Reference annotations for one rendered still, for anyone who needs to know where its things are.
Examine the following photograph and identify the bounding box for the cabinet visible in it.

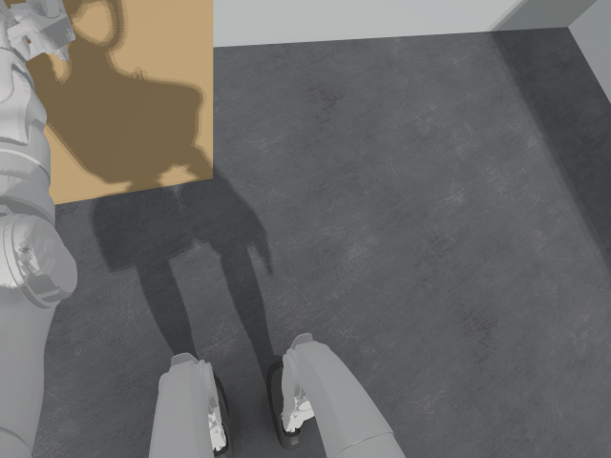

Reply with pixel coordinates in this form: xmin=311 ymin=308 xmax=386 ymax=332
xmin=4 ymin=0 xmax=213 ymax=205

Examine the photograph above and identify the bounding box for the right robot foot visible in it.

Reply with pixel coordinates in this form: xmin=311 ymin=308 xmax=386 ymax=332
xmin=266 ymin=362 xmax=304 ymax=450

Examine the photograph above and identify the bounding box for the left robot forearm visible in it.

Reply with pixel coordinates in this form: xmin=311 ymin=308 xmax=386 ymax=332
xmin=0 ymin=49 xmax=55 ymax=229

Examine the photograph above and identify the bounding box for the left robot hand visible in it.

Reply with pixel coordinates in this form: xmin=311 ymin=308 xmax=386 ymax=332
xmin=0 ymin=0 xmax=75 ymax=66

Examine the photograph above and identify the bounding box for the right robot shin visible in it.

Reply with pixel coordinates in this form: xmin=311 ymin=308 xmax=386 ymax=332
xmin=281 ymin=333 xmax=328 ymax=432

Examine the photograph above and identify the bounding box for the left robot upper arm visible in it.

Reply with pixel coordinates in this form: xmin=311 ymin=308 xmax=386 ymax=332
xmin=0 ymin=214 xmax=77 ymax=458

